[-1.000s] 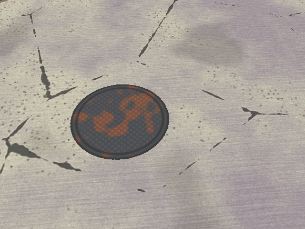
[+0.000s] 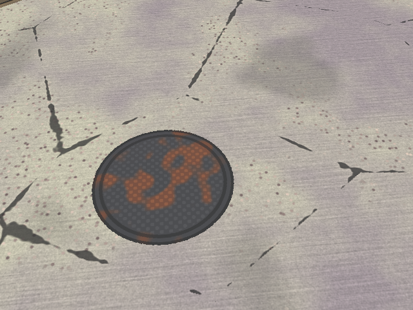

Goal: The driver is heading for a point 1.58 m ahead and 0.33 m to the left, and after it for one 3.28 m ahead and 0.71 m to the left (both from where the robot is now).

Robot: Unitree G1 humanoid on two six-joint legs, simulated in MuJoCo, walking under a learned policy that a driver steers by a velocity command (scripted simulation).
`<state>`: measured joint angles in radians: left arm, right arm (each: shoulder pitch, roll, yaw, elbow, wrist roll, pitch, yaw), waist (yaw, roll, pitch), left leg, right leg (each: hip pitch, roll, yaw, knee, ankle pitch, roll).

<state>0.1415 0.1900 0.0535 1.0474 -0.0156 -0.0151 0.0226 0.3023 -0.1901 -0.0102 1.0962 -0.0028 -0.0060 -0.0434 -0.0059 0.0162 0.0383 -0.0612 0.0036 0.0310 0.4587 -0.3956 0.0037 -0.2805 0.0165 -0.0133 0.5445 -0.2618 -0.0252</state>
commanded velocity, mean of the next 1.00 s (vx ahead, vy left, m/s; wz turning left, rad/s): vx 0.17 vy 0.00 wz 0.00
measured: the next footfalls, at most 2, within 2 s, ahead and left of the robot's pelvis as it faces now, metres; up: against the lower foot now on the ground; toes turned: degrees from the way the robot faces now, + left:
left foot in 1.28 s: +0.45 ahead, +0.09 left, +0.00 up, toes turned +8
right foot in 1.78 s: +0.76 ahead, -0.04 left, +0.00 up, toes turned +25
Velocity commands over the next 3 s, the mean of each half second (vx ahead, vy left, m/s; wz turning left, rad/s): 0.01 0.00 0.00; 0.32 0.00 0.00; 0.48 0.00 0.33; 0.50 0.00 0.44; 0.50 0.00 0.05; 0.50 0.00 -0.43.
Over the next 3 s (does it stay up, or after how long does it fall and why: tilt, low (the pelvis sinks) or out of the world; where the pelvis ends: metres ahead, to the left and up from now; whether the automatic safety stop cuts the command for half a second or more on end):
stays up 1.15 0.25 0.00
